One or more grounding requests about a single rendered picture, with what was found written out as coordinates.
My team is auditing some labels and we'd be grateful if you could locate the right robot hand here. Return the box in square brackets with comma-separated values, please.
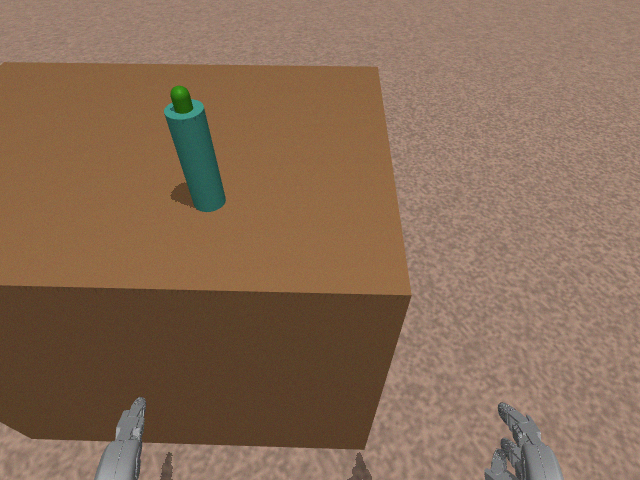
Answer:
[484, 402, 564, 480]

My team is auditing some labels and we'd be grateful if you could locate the bottle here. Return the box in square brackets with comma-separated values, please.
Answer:
[164, 86, 226, 212]

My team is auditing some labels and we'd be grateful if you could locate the left robot hand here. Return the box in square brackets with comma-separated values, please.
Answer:
[94, 397, 146, 480]

